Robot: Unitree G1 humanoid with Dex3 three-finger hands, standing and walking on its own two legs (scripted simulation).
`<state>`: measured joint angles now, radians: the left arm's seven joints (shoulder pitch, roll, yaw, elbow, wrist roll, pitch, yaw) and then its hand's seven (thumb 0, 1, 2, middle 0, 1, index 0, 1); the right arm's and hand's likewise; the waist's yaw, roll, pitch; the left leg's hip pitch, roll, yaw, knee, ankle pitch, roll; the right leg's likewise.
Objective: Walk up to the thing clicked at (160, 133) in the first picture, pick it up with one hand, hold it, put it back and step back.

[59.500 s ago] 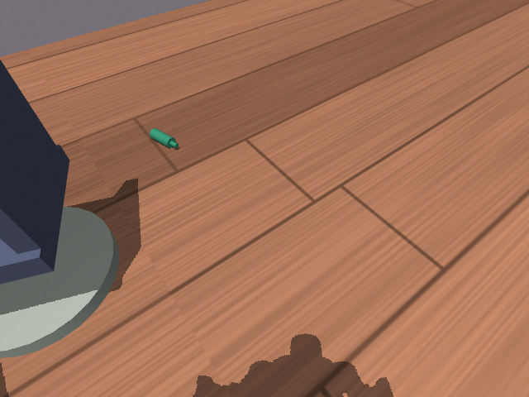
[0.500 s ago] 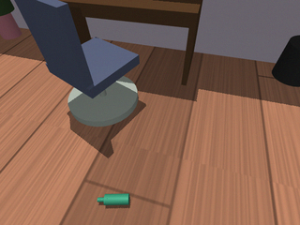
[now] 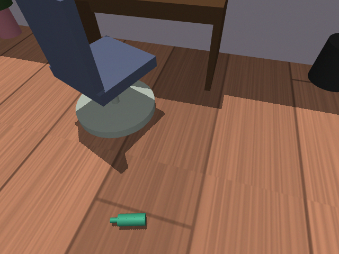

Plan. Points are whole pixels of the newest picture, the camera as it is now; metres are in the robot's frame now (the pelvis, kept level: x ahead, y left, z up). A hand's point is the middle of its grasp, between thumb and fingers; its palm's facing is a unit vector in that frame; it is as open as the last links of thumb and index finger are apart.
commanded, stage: step back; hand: left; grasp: from above
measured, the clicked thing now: (128, 219) +0.40 +0.28 -0.75
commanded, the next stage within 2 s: none
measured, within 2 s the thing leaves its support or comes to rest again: neither
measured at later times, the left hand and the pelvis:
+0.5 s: hand out of the picture +0.04 +0.29 -0.18, palm faces -0.07 -0.92 -0.38, open 7.4 cm; pelvis -0.09 +0.02 -0.03, yaw -2 degrees
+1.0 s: hand out of the picture -0.08 +0.28 -0.17, palm faces +0.01 -0.92 -0.39, open 7.4 cm; pelvis -0.20 +0.01 -0.03, yaw +0 degrees
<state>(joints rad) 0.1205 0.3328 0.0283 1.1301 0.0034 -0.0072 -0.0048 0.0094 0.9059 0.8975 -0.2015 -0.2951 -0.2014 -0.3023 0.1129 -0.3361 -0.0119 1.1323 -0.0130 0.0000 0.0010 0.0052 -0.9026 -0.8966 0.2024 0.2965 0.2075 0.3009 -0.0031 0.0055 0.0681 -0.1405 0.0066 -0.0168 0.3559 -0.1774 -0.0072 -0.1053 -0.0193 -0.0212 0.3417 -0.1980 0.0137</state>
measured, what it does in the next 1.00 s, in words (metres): walks backwards: right foot, then left foot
